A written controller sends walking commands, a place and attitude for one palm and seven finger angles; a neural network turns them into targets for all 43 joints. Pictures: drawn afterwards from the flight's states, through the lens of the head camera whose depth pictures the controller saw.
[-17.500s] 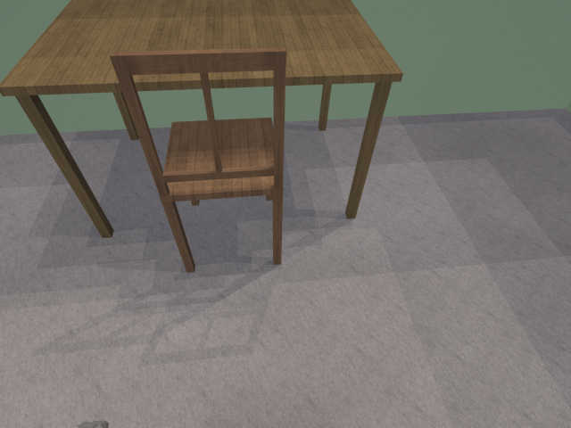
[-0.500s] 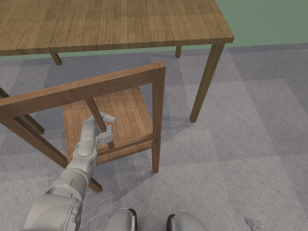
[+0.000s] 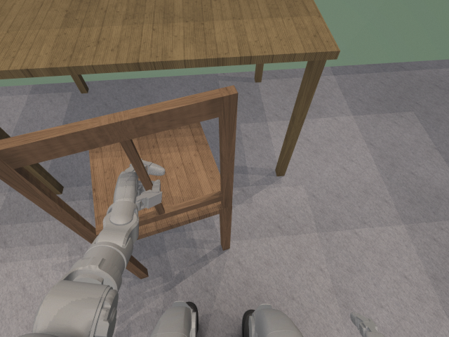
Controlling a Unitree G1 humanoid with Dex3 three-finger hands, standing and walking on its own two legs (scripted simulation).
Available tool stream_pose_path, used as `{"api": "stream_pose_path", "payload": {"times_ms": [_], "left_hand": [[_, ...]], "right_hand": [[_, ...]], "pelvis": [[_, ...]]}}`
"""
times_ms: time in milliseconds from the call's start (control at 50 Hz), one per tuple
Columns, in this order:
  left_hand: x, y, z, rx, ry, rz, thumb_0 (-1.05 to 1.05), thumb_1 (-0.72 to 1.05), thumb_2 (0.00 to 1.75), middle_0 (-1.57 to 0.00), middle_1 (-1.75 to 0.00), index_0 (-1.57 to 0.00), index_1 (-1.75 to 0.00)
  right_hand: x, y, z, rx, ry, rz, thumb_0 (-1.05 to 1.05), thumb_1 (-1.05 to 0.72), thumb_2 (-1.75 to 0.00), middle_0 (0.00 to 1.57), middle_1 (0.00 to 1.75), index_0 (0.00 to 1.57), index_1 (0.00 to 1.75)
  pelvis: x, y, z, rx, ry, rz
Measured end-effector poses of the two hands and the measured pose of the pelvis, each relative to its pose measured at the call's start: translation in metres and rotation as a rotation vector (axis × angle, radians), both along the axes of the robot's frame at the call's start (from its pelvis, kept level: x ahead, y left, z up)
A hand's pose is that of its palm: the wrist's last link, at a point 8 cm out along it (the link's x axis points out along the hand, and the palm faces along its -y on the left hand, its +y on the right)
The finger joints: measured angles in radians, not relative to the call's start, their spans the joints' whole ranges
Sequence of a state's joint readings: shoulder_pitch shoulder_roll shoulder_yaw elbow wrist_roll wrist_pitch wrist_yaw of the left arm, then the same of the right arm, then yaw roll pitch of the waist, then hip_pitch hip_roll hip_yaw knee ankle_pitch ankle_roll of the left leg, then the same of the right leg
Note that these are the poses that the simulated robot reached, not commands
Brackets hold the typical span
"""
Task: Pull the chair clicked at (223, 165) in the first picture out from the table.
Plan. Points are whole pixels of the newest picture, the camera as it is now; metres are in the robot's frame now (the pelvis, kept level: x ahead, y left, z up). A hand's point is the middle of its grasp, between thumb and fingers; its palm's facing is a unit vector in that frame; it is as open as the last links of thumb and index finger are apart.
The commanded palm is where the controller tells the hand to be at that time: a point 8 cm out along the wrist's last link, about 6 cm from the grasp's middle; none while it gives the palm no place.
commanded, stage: step backward, pulling the chair out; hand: left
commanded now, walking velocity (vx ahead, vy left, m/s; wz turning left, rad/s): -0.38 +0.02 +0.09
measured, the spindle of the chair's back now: (146, 182) +0.42 +0.16 -0.05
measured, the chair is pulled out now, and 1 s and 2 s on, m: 0.18 0.18 0.19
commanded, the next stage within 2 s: stop walking, hand still on the chair in 0.88 s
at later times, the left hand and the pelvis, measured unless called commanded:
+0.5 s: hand (156, 194) +0.39 +0.14 -0.04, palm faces +0.03 -0.97 -0.23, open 5.0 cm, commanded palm +0.38 +0.19 -0.04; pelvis +0.00 +0.00 +0.00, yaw +0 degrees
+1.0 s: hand (156, 194) +0.39 +0.14 -0.04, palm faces +0.01 -0.97 -0.23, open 5.0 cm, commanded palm +0.37 +0.19 -0.02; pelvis -0.01 +0.00 +0.00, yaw +0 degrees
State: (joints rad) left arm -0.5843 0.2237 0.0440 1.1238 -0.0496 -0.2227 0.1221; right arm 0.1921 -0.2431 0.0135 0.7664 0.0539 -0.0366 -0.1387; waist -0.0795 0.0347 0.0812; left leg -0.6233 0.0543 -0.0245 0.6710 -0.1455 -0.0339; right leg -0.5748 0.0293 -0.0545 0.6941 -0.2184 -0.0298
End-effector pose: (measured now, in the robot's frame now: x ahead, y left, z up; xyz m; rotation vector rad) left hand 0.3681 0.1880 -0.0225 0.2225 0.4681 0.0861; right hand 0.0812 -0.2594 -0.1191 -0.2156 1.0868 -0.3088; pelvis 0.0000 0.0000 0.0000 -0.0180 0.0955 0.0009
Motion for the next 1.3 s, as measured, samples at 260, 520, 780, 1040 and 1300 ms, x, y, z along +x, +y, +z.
{"api": "stream_pose_path", "payload": {"times_ms": [260, 520, 780, 1040, 1300], "left_hand": [[0.000, 0.000, 0.000, 0.001, 0.000, -0.005, 0.00, 0.72, 0.82, -0.27, -1.15, -0.50, -1.45], [0.000, 0.000, 0.000, 0.001, 0.001, -0.003, 0.00, 0.72, 0.82, -0.26, -1.16, -0.50, -1.45], [0.001, 0.002, 0.000, 0.001, 0.002, -0.040, 0.00, 0.73, 0.80, -0.25, -1.17, -0.50, -1.45], [0.000, 0.001, 0.001, 0.001, 0.003, -0.018, 0.00, 0.72, 0.81, -0.25, -1.17, -0.50, -1.45], [-0.010, 0.002, 0.005, -0.034, 0.064, -0.004, 0.02, 0.75, 0.78, -0.21, -1.14, -0.50, -1.45]], "right_hand": [[-0.010, -0.011, 0.005, -0.032, 0.018, -0.015, 0.01, -0.90, -0.90, 0.20, 0.29, 0.20, 0.30], [-0.007, -0.004, 0.002, -0.007, 0.002, -0.007, 0.01, -0.90, -0.90, 0.20, 0.29, 0.20, 0.30], [-0.010, 0.001, 0.005, -0.027, 0.024, -0.003, 0.01, -0.90, -0.90, 0.20, 0.29, 0.20, 0.30], [0.000, 0.008, -0.001, 0.012, -0.020, 0.002, 0.01, -0.90, -0.90, 0.21, 0.29, 0.20, 0.30], [0.026, 0.005, 0.026, -0.023, -0.020, 0.015, 0.01, -0.90, -0.90, 0.20, 0.29, 0.20, 0.30]], "pelvis": [[-0.001, 0.001, 0.001, 0.000, -0.005, 0.002], [-0.004, -0.001, -0.001, -0.003, -0.005, 0.000], [-0.001, 0.010, 0.001, -0.002, -0.011, 0.005], [-0.007, 0.004, -0.003, -0.004, -0.018, 0.001], [0.026, 0.006, 0.016, 0.001, -0.078, -0.008]]}}
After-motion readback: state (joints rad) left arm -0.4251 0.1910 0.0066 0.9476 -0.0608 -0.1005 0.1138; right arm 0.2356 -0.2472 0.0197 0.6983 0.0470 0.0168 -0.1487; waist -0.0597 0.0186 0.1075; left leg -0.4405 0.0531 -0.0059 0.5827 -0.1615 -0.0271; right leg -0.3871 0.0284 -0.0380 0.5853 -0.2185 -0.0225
